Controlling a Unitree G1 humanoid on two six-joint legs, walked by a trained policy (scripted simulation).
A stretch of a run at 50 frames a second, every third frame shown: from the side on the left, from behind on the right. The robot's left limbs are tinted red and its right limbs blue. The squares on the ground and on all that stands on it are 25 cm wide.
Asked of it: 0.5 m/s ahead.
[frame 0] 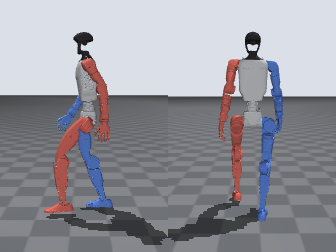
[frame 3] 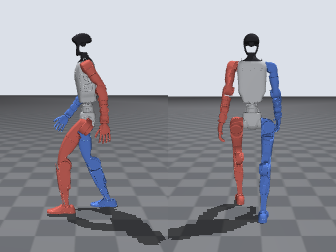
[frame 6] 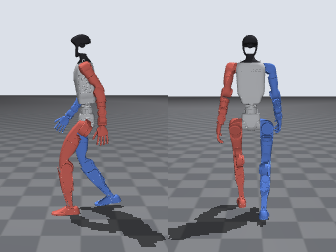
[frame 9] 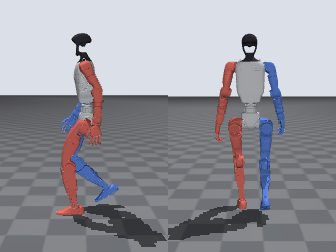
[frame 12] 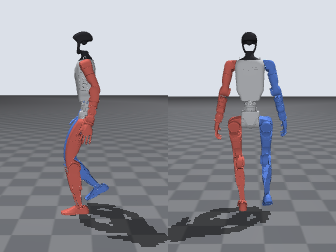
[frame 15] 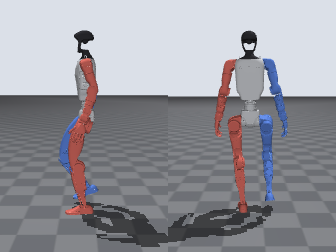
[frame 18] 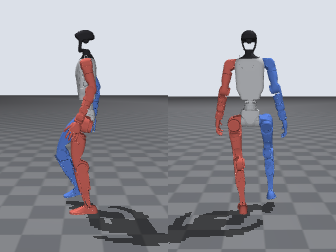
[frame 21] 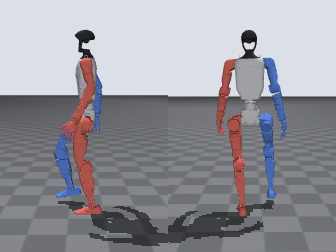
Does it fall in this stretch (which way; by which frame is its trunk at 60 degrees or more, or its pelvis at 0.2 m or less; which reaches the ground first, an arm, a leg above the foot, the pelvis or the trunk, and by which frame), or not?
no
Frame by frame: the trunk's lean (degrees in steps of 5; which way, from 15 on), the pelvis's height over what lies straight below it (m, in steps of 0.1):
0: 5, 0.8
3: 5, 0.8
6: 5, 0.8
9: 5, 0.8
12: 5, 0.8
15: 5, 0.8
18: 0, 0.8
21: 0, 0.8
